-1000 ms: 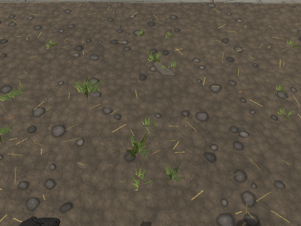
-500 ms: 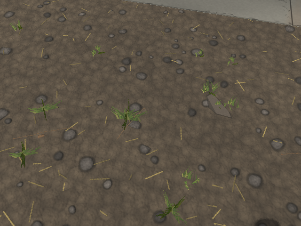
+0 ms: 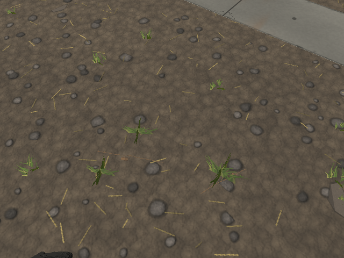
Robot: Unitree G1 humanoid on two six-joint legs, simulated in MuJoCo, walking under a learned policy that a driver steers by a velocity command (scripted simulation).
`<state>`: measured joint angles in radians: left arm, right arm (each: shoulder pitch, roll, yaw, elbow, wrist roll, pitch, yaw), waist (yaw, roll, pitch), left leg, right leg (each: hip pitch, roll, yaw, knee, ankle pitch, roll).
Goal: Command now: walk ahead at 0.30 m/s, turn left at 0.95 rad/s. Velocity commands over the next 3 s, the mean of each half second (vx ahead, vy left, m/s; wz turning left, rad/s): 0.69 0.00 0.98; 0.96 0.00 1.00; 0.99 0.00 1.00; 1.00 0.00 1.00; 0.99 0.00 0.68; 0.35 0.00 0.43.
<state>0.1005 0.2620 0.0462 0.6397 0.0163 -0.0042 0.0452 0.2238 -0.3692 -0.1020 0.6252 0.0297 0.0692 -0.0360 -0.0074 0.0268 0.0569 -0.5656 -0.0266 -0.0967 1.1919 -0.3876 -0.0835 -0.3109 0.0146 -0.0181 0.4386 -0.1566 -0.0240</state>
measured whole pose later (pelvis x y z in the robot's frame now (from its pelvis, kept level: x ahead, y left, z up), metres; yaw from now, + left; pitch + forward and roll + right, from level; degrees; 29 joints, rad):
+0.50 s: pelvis +0.17 +0.14 -0.01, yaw +27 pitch +2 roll -1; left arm 0.27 0.32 0.05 0.70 0.07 -0.02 -0.04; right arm 0.28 -0.30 -0.04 0.65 -0.02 0.00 0.02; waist 0.01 -0.06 -0.02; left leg -0.27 -0.08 0.02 0.62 -0.39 0.09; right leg -0.49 -0.13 -0.02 1.20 -0.39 0.05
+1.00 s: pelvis +0.52 +0.38 +0.00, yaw +56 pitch +0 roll -3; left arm 0.38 0.33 0.07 0.81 0.03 -0.07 0.00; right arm 0.12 -0.38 -0.05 0.70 -0.04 0.00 0.07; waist 0.04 0.06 0.02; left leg -0.64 0.03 0.00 1.27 -0.21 0.11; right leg -0.12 -0.02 -0.21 0.43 -0.32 0.01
